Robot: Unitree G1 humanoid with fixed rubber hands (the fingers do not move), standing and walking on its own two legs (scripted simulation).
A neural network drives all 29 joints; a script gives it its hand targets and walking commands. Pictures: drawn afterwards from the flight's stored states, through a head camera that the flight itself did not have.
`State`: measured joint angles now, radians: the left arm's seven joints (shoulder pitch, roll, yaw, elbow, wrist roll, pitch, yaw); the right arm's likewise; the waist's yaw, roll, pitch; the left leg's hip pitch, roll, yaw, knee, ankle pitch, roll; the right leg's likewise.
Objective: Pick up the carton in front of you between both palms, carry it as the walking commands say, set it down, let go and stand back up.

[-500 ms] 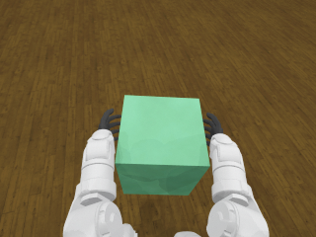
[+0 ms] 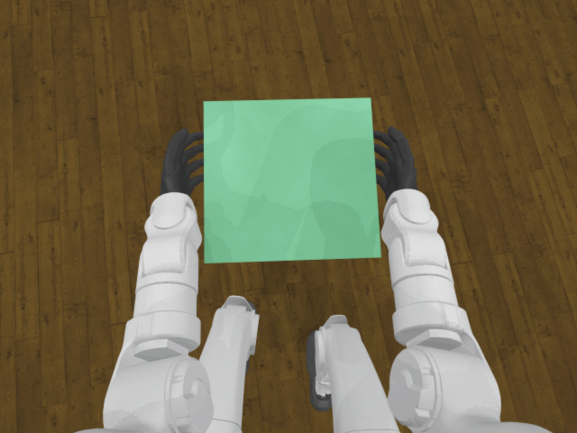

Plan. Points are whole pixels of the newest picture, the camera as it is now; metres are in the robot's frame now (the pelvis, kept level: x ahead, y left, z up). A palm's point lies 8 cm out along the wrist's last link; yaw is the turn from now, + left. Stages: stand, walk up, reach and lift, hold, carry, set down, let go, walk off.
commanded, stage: set down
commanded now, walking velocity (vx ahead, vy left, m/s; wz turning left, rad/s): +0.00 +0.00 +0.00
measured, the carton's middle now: (287, 195) +0.42 +0.03 -0.14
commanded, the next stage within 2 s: none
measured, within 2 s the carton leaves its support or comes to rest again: neither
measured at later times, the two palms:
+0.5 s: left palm (185, 195) +0.42 +0.21 -0.22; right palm (352, 185) +0.47 -0.08 -0.22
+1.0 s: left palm (191, 202) +0.45 +0.24 -0.37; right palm (324, 186) +0.51 -0.05 -0.37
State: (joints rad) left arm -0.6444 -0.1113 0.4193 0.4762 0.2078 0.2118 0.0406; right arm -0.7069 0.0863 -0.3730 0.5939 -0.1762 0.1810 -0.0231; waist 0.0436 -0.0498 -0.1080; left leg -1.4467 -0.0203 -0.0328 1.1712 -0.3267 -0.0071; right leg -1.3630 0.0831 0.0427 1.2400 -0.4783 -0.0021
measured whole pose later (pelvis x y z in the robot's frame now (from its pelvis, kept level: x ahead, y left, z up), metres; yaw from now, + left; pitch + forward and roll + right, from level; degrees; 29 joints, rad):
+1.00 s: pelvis -0.05 +0.00 -0.22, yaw -3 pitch +45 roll -2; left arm -1.22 0.10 0.53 0.67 0.16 0.29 0.06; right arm -1.38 -0.13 -0.27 0.90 -0.11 0.25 -0.12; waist 0.14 -0.07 0.14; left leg -2.29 -0.01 -0.03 1.93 -0.43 -0.02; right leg -2.19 0.13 0.00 2.03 -0.63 0.02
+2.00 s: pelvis -0.04 -0.01 -0.27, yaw -2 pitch +39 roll +2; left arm -1.35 0.27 0.54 0.96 0.09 0.19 -0.04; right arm -1.54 -0.18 -0.18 1.09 -0.10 0.19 -0.07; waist 0.16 -0.03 0.34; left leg -2.30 0.02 -0.01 2.10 -0.48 -0.03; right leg -2.22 0.16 0.01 2.22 -0.67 0.00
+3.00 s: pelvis -0.04 +0.00 -0.19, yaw -1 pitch +44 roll -2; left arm -1.21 0.27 0.35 0.85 -0.09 0.17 0.08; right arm -1.42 -0.35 -0.12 1.02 0.04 0.22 -0.08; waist 0.17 -0.05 0.09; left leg -2.18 -0.03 -0.03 1.83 -0.43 -0.01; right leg -2.07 0.10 0.01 1.92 -0.63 0.02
